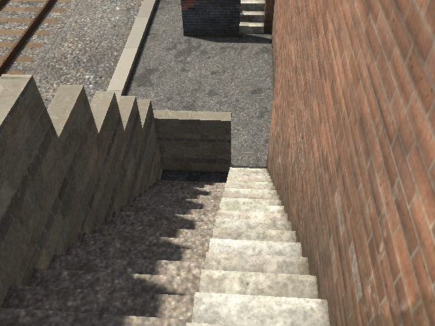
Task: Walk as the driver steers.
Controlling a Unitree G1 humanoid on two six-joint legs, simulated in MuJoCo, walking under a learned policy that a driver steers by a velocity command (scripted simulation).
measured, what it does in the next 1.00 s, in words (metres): goes down, turning right: right foot 0.20 m lower, then left foot 0.06 m lower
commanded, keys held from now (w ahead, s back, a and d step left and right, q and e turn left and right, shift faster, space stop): w+e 0.02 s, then e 0.46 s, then no key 0.52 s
